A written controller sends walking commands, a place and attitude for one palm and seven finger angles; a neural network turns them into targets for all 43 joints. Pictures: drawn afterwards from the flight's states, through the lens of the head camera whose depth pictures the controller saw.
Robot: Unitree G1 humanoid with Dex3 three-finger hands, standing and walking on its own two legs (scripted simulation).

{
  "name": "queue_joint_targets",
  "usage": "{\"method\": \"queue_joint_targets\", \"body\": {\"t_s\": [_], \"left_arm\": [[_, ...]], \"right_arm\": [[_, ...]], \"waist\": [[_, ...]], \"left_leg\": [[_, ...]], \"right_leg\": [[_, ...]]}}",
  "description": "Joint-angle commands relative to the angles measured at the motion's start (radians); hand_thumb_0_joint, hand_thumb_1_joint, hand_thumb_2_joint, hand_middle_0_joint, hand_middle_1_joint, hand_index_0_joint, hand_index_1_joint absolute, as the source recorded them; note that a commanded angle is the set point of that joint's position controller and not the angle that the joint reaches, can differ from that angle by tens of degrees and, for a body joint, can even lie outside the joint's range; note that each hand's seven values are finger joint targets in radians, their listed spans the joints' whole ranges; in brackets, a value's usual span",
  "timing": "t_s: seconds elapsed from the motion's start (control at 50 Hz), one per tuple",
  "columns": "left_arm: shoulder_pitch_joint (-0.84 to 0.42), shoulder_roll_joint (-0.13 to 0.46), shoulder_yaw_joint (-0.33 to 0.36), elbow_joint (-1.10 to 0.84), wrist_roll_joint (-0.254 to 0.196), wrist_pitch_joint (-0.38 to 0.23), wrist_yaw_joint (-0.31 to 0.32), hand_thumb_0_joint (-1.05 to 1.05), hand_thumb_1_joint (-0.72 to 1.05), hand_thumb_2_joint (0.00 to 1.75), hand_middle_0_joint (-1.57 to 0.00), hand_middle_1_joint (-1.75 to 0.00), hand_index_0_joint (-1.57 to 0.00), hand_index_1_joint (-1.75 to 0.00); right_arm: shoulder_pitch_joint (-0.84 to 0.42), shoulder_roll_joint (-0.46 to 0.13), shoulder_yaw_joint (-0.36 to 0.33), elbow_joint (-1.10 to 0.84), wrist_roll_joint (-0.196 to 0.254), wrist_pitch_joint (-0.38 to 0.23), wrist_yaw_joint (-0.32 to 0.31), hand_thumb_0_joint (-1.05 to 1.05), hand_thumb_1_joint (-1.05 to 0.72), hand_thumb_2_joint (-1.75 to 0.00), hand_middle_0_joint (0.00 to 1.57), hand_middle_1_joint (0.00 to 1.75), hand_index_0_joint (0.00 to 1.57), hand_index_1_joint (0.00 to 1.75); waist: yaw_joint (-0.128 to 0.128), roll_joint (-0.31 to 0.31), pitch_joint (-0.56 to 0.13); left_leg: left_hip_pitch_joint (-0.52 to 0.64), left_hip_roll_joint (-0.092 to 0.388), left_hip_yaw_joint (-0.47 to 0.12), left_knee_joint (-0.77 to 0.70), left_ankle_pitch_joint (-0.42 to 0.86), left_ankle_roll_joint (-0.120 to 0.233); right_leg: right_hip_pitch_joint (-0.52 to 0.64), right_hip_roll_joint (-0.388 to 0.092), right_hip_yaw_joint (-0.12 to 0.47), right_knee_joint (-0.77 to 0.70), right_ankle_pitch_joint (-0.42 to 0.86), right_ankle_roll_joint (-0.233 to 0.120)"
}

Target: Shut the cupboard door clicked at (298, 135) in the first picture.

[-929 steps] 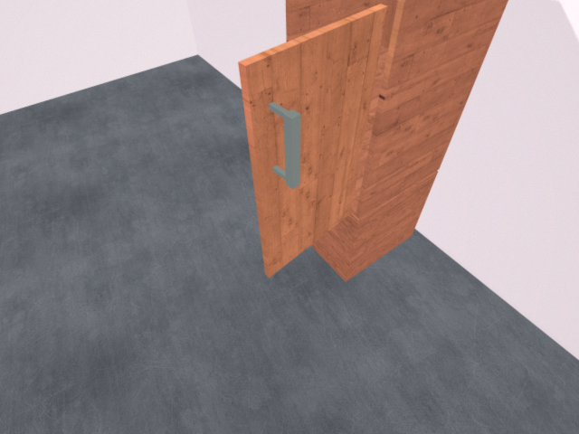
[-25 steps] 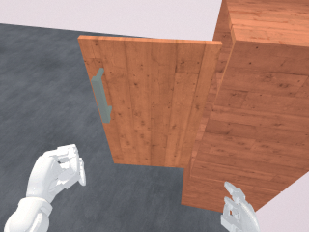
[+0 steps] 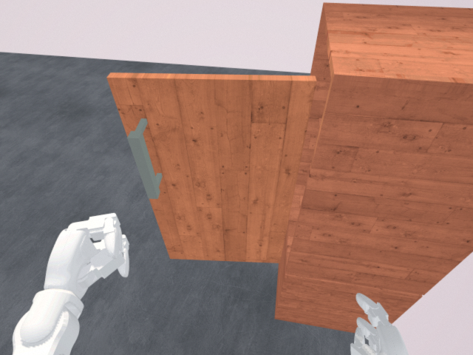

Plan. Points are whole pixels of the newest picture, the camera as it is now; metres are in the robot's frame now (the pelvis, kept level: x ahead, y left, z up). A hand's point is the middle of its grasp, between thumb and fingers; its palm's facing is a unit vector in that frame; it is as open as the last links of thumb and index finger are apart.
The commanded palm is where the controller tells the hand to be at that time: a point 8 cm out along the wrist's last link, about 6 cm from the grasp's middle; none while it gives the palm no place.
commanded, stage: raise the hand and make a fist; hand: left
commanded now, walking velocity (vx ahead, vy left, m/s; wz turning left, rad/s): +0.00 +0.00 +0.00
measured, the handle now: (148, 160) +0.43 +0.21 +0.11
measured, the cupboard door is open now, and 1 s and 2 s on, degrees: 97 97 95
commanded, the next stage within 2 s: bring the fist close to the handle in 0.08 s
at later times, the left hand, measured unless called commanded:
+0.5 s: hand (135, 233) +0.27 +0.18 +0.11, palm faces +0.04 -1.00 -0.05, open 3.1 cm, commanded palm +0.24 +0.23 +0.12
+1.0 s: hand (141, 206) +0.32 +0.19 +0.11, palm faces +0.05 -1.00 -0.04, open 3.1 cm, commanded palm +0.29 +0.23 +0.12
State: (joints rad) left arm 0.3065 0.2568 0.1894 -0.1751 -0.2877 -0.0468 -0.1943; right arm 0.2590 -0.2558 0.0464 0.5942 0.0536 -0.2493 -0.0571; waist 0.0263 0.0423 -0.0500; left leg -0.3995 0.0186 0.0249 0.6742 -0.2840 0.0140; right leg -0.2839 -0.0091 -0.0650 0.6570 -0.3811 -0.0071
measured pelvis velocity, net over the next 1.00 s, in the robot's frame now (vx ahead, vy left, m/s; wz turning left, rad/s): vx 0.01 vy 0.00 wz -0.01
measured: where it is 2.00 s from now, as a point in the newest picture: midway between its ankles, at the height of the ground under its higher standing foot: outside the picture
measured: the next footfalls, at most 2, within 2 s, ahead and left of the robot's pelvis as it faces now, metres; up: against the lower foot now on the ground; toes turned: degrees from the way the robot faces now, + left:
none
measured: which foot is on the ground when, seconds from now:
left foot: down 0.00-1.00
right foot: down 0.00-1.00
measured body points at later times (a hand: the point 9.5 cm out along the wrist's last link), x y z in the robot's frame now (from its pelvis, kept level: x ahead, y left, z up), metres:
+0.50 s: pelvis +0.00 -0.01 +0.00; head +0.00 -0.03 +0.45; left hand +0.26 +0.24 +0.12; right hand +0.18 -0.24 -0.08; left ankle +0.04 +0.11 -0.72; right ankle -0.02 -0.11 -0.72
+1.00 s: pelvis +0.01 +0.00 +0.00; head +0.02 -0.02 +0.45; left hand +0.31 +0.24 +0.11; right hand +0.17 -0.24 -0.08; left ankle +0.04 +0.11 -0.72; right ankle -0.02 -0.11 -0.72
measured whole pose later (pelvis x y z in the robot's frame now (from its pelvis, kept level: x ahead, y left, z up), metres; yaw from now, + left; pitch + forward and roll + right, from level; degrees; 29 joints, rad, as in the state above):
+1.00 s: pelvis +0.01 +0.00 +0.00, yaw -1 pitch +2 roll +0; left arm -0.03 0.27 0.21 0.14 -0.26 -0.06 -0.18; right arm 0.23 -0.25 0.04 0.63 0.05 -0.17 -0.06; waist 0.01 0.04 -0.04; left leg -0.40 0.02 0.04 0.66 -0.29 0.01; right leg -0.30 -0.01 -0.05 0.65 -0.39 -0.01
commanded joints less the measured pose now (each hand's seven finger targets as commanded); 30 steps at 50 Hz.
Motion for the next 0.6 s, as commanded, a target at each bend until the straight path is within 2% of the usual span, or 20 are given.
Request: {"method": "queue_joint_targets", "body": {"t_s": [0.0,0.04,0.08,0.1,0.12,0.16,0.18,0.2,0.22,0.26,0.28,0.3,0.32,0.38,0.4,0.42,0.46,0.5,0.54,0.58], "left_arm": [[-0.14,0.16,0.098,-0.196,-0.016,-0.089,0.008,0.0,0.9,0.9,-1.3,-1.5,-1.3,-1.5],[-0.155,0.133,0.069,-0.213,-0.016,-0.092,-0.001,0.0,0.9,0.9,-1.3,-1.5,-1.3,-1.5],[-0.156,0.136,0.075,-0.209,-0.02,-0.091,-0.005,0.0,0.9,0.9,-1.3,-1.5,-1.3,-1.5],[-0.141,0.159,0.097,-0.187,-0.023,-0.088,-0.003,0.0,0.9,0.9,-1.3,-1.5,-1.3,-1.5],[-0.155,0.131,0.07,-0.198,-0.021,-0.092,-0.007,0.0,0.9,0.9,-1.3,-1.5,-1.3,-1.5],[-0.163,0.141,0.079,-0.208,-0.022,-0.099,-0.004,0.0,0.9,0.9,-1.3,-1.5,-1.3,-1.5],[-0.199,0.143,0.076,-0.212,-0.018,-0.104,-0.002,0.0,0.9,0.9,-1.3,-1.5,-1.3,-1.5],[-0.2,0.171,0.101,-0.185,-0.018,-0.104,0.003,0.0,0.9,0.9,-1.3,-1.5,-1.3,-1.5],[-0.203,0.157,0.096,-0.171,-0.021,-0.104,0.002,0.0,0.9,0.9,-1.3,-1.5,-1.3,-1.5],[-0.261,0.15,0.083,-0.147,-0.018,-0.107,0.0,0.0,0.9,0.9,-1.3,-1.5,-1.3,-1.5],[-0.293,0.142,0.072,-0.133,-0.018,-0.107,-0.003,0.0,0.9,0.9,-1.3,-1.5,-1.3,-1.5],[-0.301,0.175,0.096,-0.107,-0.016,-0.104,-0.001,0.0,0.9,0.9,-1.3,-1.5,-1.3,-1.5],[-0.315,0.151,0.075,-0.106,-0.015,-0.103,-0.006,0.0,0.9,0.9,-1.3,-1.5,-1.3,-1.5],[-0.352,0.159,0.08,-0.08,-0.013,-0.096,-0.01,0.0,0.9,0.9,-1.3,-1.5,-1.3,-1.5],[-0.345,0.191,0.107,-0.047,-0.011,-0.09,-0.007,0.0,0.9,0.9,-1.3,-1.5,-1.3,-1.5],[-0.353,0.169,0.096,-0.042,-0.014,-0.089,-0.01,0.0,0.9,0.9,-1.3,-1.5,-1.3,-1.5],[-0.368,0.168,0.099,-0.04,-0.015,-0.086,-0.012,0.0,0.9,0.9,-1.3,-1.5,-1.3,-1.5],[-0.366,0.216,0.146,0.005,-0.016,-0.084,-0.006,0.0,0.9,0.9,-1.3,-1.5,-1.3,-1.5],[-0.373,0.194,0.137,-0.006,-0.018,-0.088,-0.009,0.0,0.9,0.9,-1.3,-1.5,-1.3,-1.5],[-0.414,0.181,0.113,-0.011,-0.013,-0.089,-0.011,0.0,0.9,0.9,-1.3,-1.5,-1.3,-1.5]], "right_arm": [[-0.113,-0.108,-0.044,-0.159,0.003,-0.058,-0.009,0.0,-0.9,-0.9,0.2,0.3,0.2,0.3],[-0.122,-0.102,-0.045,-0.164,0.007,-0.058,-0.01,0.0,-0.9,-0.9,0.2,0.3,0.2,0.3],[-0.123,-0.102,-0.045,-0.163,0.006,-0.059,-0.013,0.0,-0.9,-0.9,0.2,0.3,0.2,0.3],[-0.117,-0.108,-0.046,-0.158,0.002,-0.057,-0.014,0.0,-0.9,-0.9,0.2,0.3,0.2,0.3],[-0.123,-0.103,-0.045,-0.162,0.005,-0.057,-0.013,0.0,-0.9,-0.9,0.2,0.3,0.2,0.3],[-0.124,-0.102,-0.046,-0.163,0.006,-0.058,-0.013,0.0,-0.9,-0.9,0.2,0.3,0.2,0.3],[-0.124,-0.102,-0.045,-0.158,0.004,-0.058,-0.014,0.0,-0.9,-0.9,0.2,0.3,0.2,0.3],[-0.117,-0.108,-0.046,-0.148,0.002,-0.056,-0.016,0.0,-0.9,-0.9,0.2,0.3,0.2,0.3],[-0.121,-0.105,-0.046,-0.153,0.002,-0.055,-0.016,0.0,-0.9,-0.9,0.2,0.3,0.2,0.3],[-0.124,-0.104,-0.044,-0.144,0.005,-0.052,-0.019,0.0,-0.9,-0.9,0.2,0.3,0.2,0.3],[-0.123,-0.105,-0.044,-0.142,0.006,-0.053,-0.02,0.0,-0.9,-0.9,0.2,0.3,0.2,0.3],[-0.119,-0.111,-0.046,-0.134,0.006,-0.05,-0.021,0.0,-0.9,-0.9,0.2,0.3,0.2,0.3],[-0.126,-0.108,-0.046,-0.141,0.006,-0.051,-0.021,0.0,-0.9,-0.9,0.2,0.3,0.2,0.3],[-0.123,-0.108,-0.046,-0.137,0.007,-0.048,-0.023,0.0,-0.9,-0.9,0.2,0.3,0.2,0.3],[-0.12,-0.114,-0.047,-0.131,0.006,-0.045,-0.024,0.0,-0.9,-0.9,0.2,0.3,0.2,0.3],[-0.123,-0.11,-0.047,-0.134,0.005,-0.042,-0.023,0.0,-0.9,-0.9,0.2,0.3,0.2,0.3],[-0.125,-0.109,-0.046,-0.139,0.007,-0.037,-0.019,0.0,-0.9,-0.9,0.2,0.3,0.2,0.3],[-0.12,-0.117,-0.05,-0.13,0.004,-0.03,-0.02,0.0,-0.9,-0.9,0.2,0.3,0.2,0.3],[-0.126,-0.11,-0.051,-0.141,0.006,-0.025,-0.015,0.0,-0.9,-0.9,0.2,0.3,0.2,0.3],[-0.126,-0.109,-0.051,-0.14,0.01,-0.02,-0.015,0.0,-0.9,-0.9,0.2,0.3,0.2,0.3]], "waist": [[-0.006,-0.048,-0.082],[-0.007,-0.009,-0.087],[-0.006,-0.007,-0.09],[-0.008,-0.043,-0.084],[-0.011,-0.042,-0.08],[-0.005,-0.011,-0.085],[-0.014,-0.006,-0.091],[-0.016,-0.038,-0.083],[-0.014,-0.057,-0.082],[-0.018,-0.015,-0.066],[-0.025,-0.034,-0.066],[-0.024,-0.055,-0.067],[-0.019,-0.038,-0.084],[-0.013,-0.017,-0.118],[-0.014,-0.045,-0.113],[-0.013,-0.06,-0.13],[-0.006,-0.029,-0.142],[-0.005,-0.073,-0.129],[0.003,-0.038,-0.147],[-0.009,-0.006,-0.145]], "left_leg": [[0.117,-0.015,-0.038,-0.093,0.077,0.018],[0.128,-0.017,-0.03,-0.093,0.074,0.017],[0.129,-0.019,-0.027,-0.088,0.08,0.017],[0.113,-0.017,-0.029,-0.078,0.08,0.019],[0.116,-0.018,-0.026,-0.081,0.076,0.019],[0.124,-0.018,-0.027,-0.087,0.071,0.017],[0.134,-0.019,-0.029,-0.086,0.074,0.018],[0.122,-0.016,-0.03,-0.079,0.076,0.02],[0.114,-0.019,-0.028,-0.078,0.072,0.02],[0.119,-0.02,-0.026,-0.083,0.053,0.017],[0.124,-0.02,-0.027,-0.082,0.053,0.019],[0.116,-0.016,-0.029,-0.079,0.052,0.021],[0.12,-0.022,-0.025,-0.08,0.058,0.021],[0.141,-0.023,-0.024,-0.083,0.084,0.02],[0.131,-0.018,-0.025,-0.079,0.09,0.022],[0.135,-0.021,-0.022,-0.078,0.107,0.023],[0.147,-0.023,-0.018,-0.084,0.122,0.019],[0.129,-0.018,-0.019,-0.078,0.129,0.021],[0.141,-0.021,-0.013,-0.081,0.154,0.018],[0.158,-0.021,-0.01,-0.082,0.155,0.017]], "right_leg": [[-0.065,0.016,0.027,-0.131,0.159,0.003],[-0.071,0.012,0.033,-0.134,0.152,0.004],[-0.07,0.01,0.036,-0.133,0.167,0.006],[-0.064,0.008,0.048,-0.139,0.166,0.01],[-0.072,0.007,0.044,-0.14,0.158,0.011],[-0.075,0.01,0.038,-0.135,0.149,0.008],[-0.081,0.011,0.035,-0.131,0.156,0.008],[-0.077,0.011,0.043,-0.136,0.156,0.01],[-0.078,0.007,0.049,-0.14,0.151,0.013],[-0.095,0.008,0.048,-0.144,0.122,0.011],[-0.1,0.008,0.049,-0.145,0.127,0.012],[-0.093,0.009,0.054,-0.15,0.119,0.013],[-0.085,0.003,0.06,-0.148,0.127,0.013],[-0.07,0.004,0.052,-0.136,0.171,0.011],[-0.065,0.003,0.056,-0.139,0.181,0.013],[-0.055,0.0,0.057,-0.134,0.209,0.016],[-0.05,0.003,0.045,-0.124,0.233,0.012],[-0.044,0.002,0.053,-0.128,0.245,0.016],[-0.033,0.001,0.049,-0.115,0.286,0.013],[-0.052,0.008,0.039,-0.113,0.283,0.01]]}}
